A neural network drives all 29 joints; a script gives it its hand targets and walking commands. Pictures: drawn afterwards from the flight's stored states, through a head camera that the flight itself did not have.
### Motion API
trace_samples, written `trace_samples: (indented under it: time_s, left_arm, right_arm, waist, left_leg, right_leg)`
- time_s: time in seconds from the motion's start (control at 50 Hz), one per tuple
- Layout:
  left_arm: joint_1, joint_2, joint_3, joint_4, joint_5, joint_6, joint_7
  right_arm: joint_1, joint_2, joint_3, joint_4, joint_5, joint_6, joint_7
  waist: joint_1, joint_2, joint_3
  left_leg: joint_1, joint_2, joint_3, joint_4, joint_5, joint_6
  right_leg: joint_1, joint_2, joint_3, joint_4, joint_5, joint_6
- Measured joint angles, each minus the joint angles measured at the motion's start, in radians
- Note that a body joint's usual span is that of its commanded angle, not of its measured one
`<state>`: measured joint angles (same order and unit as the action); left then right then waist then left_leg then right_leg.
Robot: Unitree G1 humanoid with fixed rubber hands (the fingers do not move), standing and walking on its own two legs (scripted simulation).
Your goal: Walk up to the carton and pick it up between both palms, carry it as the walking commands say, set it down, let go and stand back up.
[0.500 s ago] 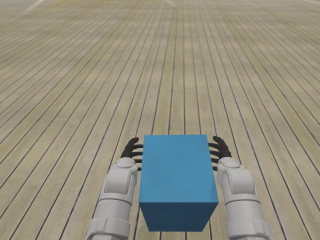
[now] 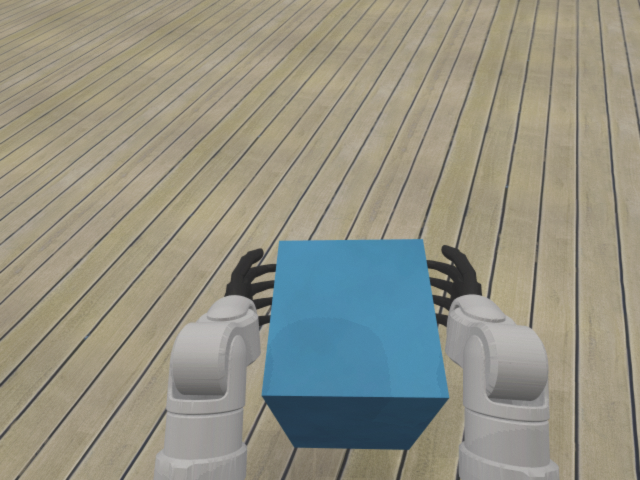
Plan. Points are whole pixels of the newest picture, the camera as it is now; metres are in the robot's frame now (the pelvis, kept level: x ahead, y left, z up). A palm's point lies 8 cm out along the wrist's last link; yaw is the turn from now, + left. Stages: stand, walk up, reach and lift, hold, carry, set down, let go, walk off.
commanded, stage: carry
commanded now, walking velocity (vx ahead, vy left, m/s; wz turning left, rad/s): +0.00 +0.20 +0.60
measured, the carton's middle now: (350, 356) +0.28 -0.01 +0.01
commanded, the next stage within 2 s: none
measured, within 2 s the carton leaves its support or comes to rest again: neither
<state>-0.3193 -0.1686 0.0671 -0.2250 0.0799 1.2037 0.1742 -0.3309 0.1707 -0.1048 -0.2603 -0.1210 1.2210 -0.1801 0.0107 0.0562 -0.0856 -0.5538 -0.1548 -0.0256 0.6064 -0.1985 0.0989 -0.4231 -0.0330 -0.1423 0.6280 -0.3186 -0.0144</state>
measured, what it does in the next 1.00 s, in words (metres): steps to the left, turning left: left foot, then right foot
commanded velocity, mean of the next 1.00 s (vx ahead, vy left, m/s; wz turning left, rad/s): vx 0.00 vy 0.20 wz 0.60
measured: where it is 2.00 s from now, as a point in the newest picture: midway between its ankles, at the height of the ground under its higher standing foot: outside the picture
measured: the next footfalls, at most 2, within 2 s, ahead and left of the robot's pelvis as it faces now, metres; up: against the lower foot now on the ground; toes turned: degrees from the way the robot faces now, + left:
left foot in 0.34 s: +0.01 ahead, +0.27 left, +0.00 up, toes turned +20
right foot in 0.68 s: +0.00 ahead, +0.11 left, +0.00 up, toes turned +15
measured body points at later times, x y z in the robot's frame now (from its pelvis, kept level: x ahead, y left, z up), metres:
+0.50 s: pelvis -0.05 +0.15 +0.00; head -0.01 +0.18 +0.45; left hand +0.20 +0.37 +0.05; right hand +0.29 +0.14 +0.07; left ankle -0.02 +0.26 -0.72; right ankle -0.03 +0.02 -0.65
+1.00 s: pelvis -0.15 +0.25 +0.01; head -0.14 +0.24 +0.46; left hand +0.03 +0.52 +0.10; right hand +0.18 +0.32 +0.10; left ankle -0.24 +0.39 -0.70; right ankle -0.03 +0.10 -0.72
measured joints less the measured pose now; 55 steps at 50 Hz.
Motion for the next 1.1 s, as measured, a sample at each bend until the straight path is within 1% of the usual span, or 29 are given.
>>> trace_samples:
  time_s: [0.02,0.06,0.1,0.14,0.2,0.26,0.32,0.34,0.36,0.4,0.42,0.46,0.5,0.58,0.66,0.68,0.7,0.72,0.76,0.78,0.82,0.86,0.9,0.98,1.02,1.04,1.06,1.08,1.1]
  left_arm:
    - [0.000,0.000,-0.007,0.008,0.004,0.000,-0.003]
    - [0.008,0.002,-0.017,0.019,0.012,0.008,-0.009]
    - [0.018,0.005,-0.017,0.014,0.019,0.020,-0.012]
    - [0.019,0.006,-0.012,0.006,0.024,0.026,-0.015]
    - [0.018,0.005,-0.007,-0.006,0.029,0.020,-0.020]
    - [0.016,0.005,-0.005,-0.006,0.037,0.018,-0.026]
    - [0.015,0.004,-0.006,-0.001,0.045,0.021,-0.028]
    - [0.016,0.005,-0.002,-0.007,0.046,0.024,-0.029]
    - [0.017,0.007,0.011,-0.009,0.046,0.020,-0.029]
    - [0.027,0.009,0.033,-0.003,0.043,0.014,-0.031]
    - [0.035,0.011,0.034,0.001,0.041,0.013,-0.030]
    - [0.047,0.014,0.026,-0.005,0.027,0.010,-0.020]
    - [0.054,0.016,0.010,-0.024,0.011,0.000,-0.004]
    - [0.048,0.014,-0.002,-0.053,0.001,-0.018,0.007]
    - [0.033,0.010,-0.002,-0.033,-0.001,-0.022,-0.002]
    - [0.027,0.009,-0.003,-0.021,0.001,-0.023,-0.007]
    - [0.024,0.007,-0.009,-0.004,0.004,-0.028,-0.012]
    - [0.024,0.007,-0.015,0.012,0.007,-0.029,-0.016]
    - [0.029,0.008,-0.022,0.028,0.009,-0.022,-0.022]
    - [0.035,0.010,-0.023,0.029,0.011,-0.016,-0.023]
    - [0.045,0.012,-0.026,0.019,0.016,-0.005,-0.022]
    - [0.049,0.013,-0.024,0.005,0.023,0.003,-0.022]
    - [0.044,0.012,-0.018,-0.003,0.028,0.006,-0.025]
    - [0.026,0.007,-0.015,0.006,0.047,0.015,-0.032]
    - [0.022,0.006,-0.015,0.011,0.055,0.022,-0.034]
    - [0.020,0.007,-0.009,0.009,0.058,0.025,-0.034]
    - [0.025,0.009,0.004,0.009,0.058,0.024,-0.034]
    - [0.033,0.010,0.014,0.009,0.056,0.024,-0.034]
    - [0.041,0.012,0.018,0.011,0.054,0.025,-0.034]
  right_arm:
    - [0.008,-0.002,-0.002,-0.004,0.001,0.003,0.000]
    - [0.024,-0.006,0.002,-0.001,0.007,0.011,-0.002]
    - [0.025,-0.008,0.009,0.013,0.016,0.014,-0.006]
    - [0.018,-0.006,0.012,0.021,0.020,0.012,-0.009]
    - [0.014,-0.004,0.017,0.015,0.018,0.004,-0.011]
    - [0.013,-0.004,0.019,0.018,0.018,-0.002,-0.012]
    - [0.011,-0.004,0.017,0.028,0.018,-0.004,-0.011]
    - [0.006,-0.002,0.020,0.032,0.017,-0.004,-0.010]
    - [0.002,0.000,0.030,0.049,0.015,-0.017,-0.008]
    - [-0.004,0.002,0.046,0.091,0.009,-0.036,-0.005]
    - [-0.003,0.002,0.050,0.103,0.007,-0.039,-0.003]
    - [-0.001,0.001,0.048,0.103,0.006,-0.040,0.002]
    - [0.004,0.000,0.042,0.079,0.009,-0.046,0.006]
    - [0.014,-0.003,0.043,0.028,0.008,-0.059,0.009]
    - [0.024,-0.006,0.042,0.007,-0.002,-0.050,0.008]
    - [0.025,-0.007,0.038,0.002,-0.005,-0.043,0.006]
    - [0.029,-0.008,0.031,0.001,-0.007,-0.039,0.005]
    - [0.040,-0.011,0.029,-0.002,-0.006,-0.034,0.004]
    - [0.057,-0.015,0.031,-0.002,0.004,-0.022,-0.004]
    - [0.059,-0.016,0.034,0.004,0.009,-0.018,-0.007]
    - [0.055,-0.016,0.037,0.012,0.016,-0.012,-0.010]
    - [0.045,-0.014,0.040,0.018,0.018,-0.012,-0.011]
    - [0.032,-0.010,0.037,0.019,0.016,-0.010,-0.012]
    - [0.017,-0.006,0.020,0.031,0.016,-0.010,-0.009]
    - [0.012,-0.004,0.014,0.041,0.016,-0.007,-0.007]
    - [0.005,-0.002,0.015,0.052,0.015,-0.010,-0.004]
    - [0.002,0.001,0.024,0.075,0.014,-0.022,-0.002]
    - [0.002,0.001,0.035,0.095,0.013,-0.030,-0.001]
    - [0.004,0.000,0.043,0.109,0.010,-0.033,0.001]
  waist:
    - [-0.009,0.004,0.005]
    - [-0.029,-0.006,0.017]
    - [-0.037,-0.021,0.028]
    - [-0.040,-0.039,0.032]
    - [-0.042,-0.063,0.029]
    - [-0.045,-0.078,0.024]
    - [-0.041,-0.085,0.016]
    - [-0.038,-0.085,0.012]
    - [-0.037,-0.107,0.013]
    - [-0.024,-0.120,0.026]
    - [-0.016,-0.120,0.035]
    - [0.001,-0.119,0.057]
    - [0.010,-0.113,0.077]
    - [0.009,-0.088,0.086]
    - [-0.003,-0.047,0.061]
    - [-0.004,-0.031,0.055]
    - [-0.005,-0.002,0.057]
    - [-0.012,0.008,0.056]
    - [-0.025,0.000,0.062]
    - [-0.029,-0.008,0.063]
    - [-0.031,-0.027,0.058]
    - [-0.035,-0.047,0.046]
    - [-0.039,-0.063,0.034]
    - [-0.047,-0.079,0.009]
    - [-0.046,-0.083,-0.003]
    - [-0.043,-0.092,-0.005]
    - [-0.041,-0.103,-0.005]
    - [-0.036,-0.104,0.000]
    - [-0.028,-0.102,0.008]
  left_leg:
    - [-0.028,0.013,0.025,0.092,-0.084,-0.026]
    - [-0.077,0.052,0.060,0.308,-0.173,-0.067]
    - [-0.091,0.104,0.061,0.438,-0.169,-0.106]
    - [-0.085,0.152,0.053,0.477,-0.166,-0.135]
    - [-0.050,0.191,0.050,0.416,-0.187,-0.154]
    - [0.013,0.211,0.073,0.259,-0.178,-0.158]
    - [0.113,0.207,0.123,0.035,-0.083,-0.137]
    - [0.150,0.201,0.131,-0.044,-0.029,-0.128]
    - [0.134,0.181,0.136,-0.029,-0.021,-0.117]
    - [0.092,0.168,0.126,0.022,-0.047,-0.093]
    - [0.084,0.165,0.118,0.022,-0.049,-0.083]
    - [0.078,0.152,0.103,-0.001,-0.029,-0.070]
    - [0.075,0.129,0.089,-0.024,-0.002,-0.054]
    - [0.056,0.078,0.065,-0.031,0.025,-0.022]
    - [0.033,0.025,0.044,-0.025,0.045,-0.001]
    - [0.026,0.015,0.037,-0.015,0.047,0.002]
    - [0.013,0.023,0.032,0.021,0.010,-0.013]
    - [-0.012,0.034,0.047,0.107,-0.078,-0.035]
    - [-0.061,0.064,0.065,0.325,-0.168,-0.070]
    - [-0.076,0.085,0.065,0.409,-0.170,-0.086]
    - [-0.077,0.133,0.059,0.479,-0.156,-0.121]
    - [-0.055,0.169,0.053,0.463,-0.164,-0.142]
    - [-0.016,0.193,0.053,0.399,-0.181,-0.148]
    - [0.093,0.213,0.082,0.171,-0.188,-0.145]
    - [0.170,0.213,0.108,0.000,-0.126,-0.133]
    - [0.186,0.202,0.114,-0.048,-0.046,-0.131]
    - [0.158,0.190,0.113,-0.016,-0.030,-0.126]
    - [0.134,0.187,0.106,0.013,-0.041,-0.117]
    - [0.121,0.185,0.097,0.021,-0.052,-0.106]
  right_leg:
    - [0.008,-0.010,-0.013,-0.002,0.002,-0.012]
    - [0.039,-0.042,-0.038,-0.021,-0.003,-0.011]
    - [0.073,-0.075,-0.049,-0.055,0.009,0.008]
    - [0.090,-0.116,-0.054,-0.072,0.021,0.028]
    - [0.098,-0.187,-0.064,-0.070,0.024,0.064]
    - [0.106,-0.253,-0.085,-0.054,0.019,0.107]
    - [0.104,-0.310,-0.101,-0.014,0.005,0.158]
    - [0.084,-0.327,-0.095,0.033,-0.009,0.166]
    - [0.045,-0.338,-0.060,0.111,-0.066,0.162]
    - [-0.049,-0.278,0.017,0.319,-0.225,0.151]
    - [-0.090,-0.237,0.035,0.406,-0.254,0.143]
    - [-0.156,-0.169,0.039,0.526,-0.234,0.128]
    - [-0.191,-0.123,0.028,0.553,-0.182,0.115]
    - [-0.171,-0.061,0.001,0.400,-0.144,0.083]
    - [-0.062,-0.026,-0.009,0.165,-0.095,0.039]
    - [-0.019,-0.022,-0.018,0.080,-0.044,0.016]
    - [-0.003,-0.018,-0.034,0.054,-0.013,-0.010]
    - [0.007,-0.025,-0.050,0.047,-0.006,-0.024]
    - [0.039,-0.056,-0.076,0.018,0.001,-0.025]
    - [0.056,-0.072,-0.083,-0.005,0.011,-0.017]
    - [0.078,-0.110,-0.090,-0.042,0.036,0.005]
    - [0.083,-0.156,-0.093,-0.056,0.051,0.028]
    - [0.082,-0.204,-0.098,-0.056,0.060,0.054]
    - [0.078,-0.291,-0.119,-0.045,0.072,0.113]
    - [0.066,-0.330,-0.124,-0.014,0.069,0.150]
    - [0.043,-0.353,-0.113,0.028,0.056,0.155]
    - [0.002,-0.349,-0.072,0.106,-0.046,0.159]
    - [-0.046,-0.318,-0.027,0.215,-0.153,0.156]
    - [-0.090,-0.278,0.005,0.323,-0.217,0.150]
